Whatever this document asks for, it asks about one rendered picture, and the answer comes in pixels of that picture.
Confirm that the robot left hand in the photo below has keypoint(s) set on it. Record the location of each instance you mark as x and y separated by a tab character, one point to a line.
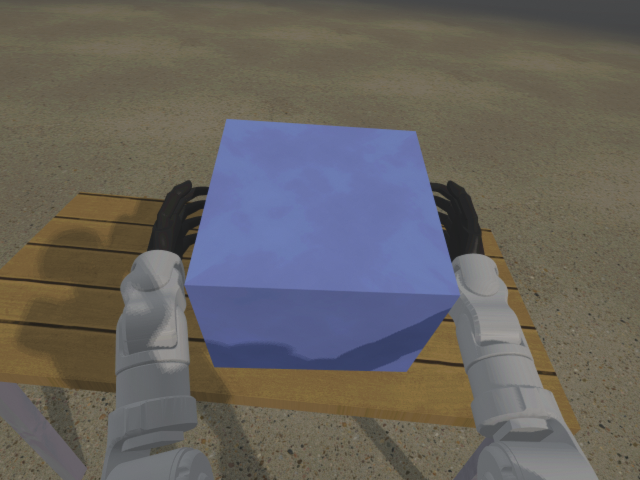
170	228

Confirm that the right robot forearm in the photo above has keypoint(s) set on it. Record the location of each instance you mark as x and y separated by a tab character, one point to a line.
510	403

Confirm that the robot right hand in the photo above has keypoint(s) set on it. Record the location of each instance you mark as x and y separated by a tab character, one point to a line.
463	233

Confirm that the robot left upper arm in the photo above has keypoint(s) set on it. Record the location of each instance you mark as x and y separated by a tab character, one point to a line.
178	464

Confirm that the robot right upper arm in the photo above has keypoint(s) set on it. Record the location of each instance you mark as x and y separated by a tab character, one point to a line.
518	460

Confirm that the left robot forearm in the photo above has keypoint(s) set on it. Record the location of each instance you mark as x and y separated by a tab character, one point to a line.
153	402

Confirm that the table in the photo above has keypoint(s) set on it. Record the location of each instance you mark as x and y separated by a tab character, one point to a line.
60	302

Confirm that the carton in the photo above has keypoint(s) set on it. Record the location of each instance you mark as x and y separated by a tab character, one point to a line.
319	248

